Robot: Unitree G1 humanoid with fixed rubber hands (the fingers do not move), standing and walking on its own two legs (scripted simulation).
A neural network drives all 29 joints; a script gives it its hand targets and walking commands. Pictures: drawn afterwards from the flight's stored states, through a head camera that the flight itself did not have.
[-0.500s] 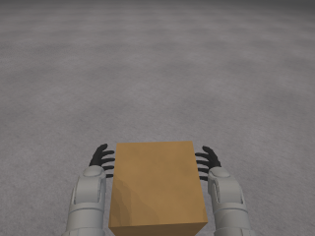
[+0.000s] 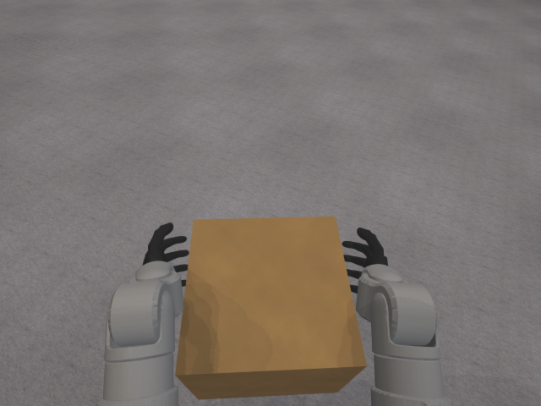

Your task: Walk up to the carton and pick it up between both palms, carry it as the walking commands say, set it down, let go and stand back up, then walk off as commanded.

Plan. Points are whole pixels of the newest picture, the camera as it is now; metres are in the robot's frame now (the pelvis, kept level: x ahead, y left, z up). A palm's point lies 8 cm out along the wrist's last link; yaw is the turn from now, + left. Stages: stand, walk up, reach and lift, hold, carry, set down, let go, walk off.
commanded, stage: carry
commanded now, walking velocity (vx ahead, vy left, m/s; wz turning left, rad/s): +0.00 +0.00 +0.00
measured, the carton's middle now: (266, 308) +0.29 +0.00 +0.00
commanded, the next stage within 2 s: none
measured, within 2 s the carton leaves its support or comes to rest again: neither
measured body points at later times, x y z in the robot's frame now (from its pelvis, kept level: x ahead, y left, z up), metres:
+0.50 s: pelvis -0.04 -0.02 +0.00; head -0.06 -0.03 +0.45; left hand +0.27 +0.11 +0.09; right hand +0.25 -0.18 +0.08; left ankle +0.02 +0.10 -0.73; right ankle -0.02 -0.13 -0.73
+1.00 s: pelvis -0.03 -0.02 +0.00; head -0.04 -0.02 +0.45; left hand +0.28 +0.13 +0.08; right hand +0.27 -0.17 +0.08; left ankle +0.02 +0.10 -0.73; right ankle -0.02 -0.13 -0.73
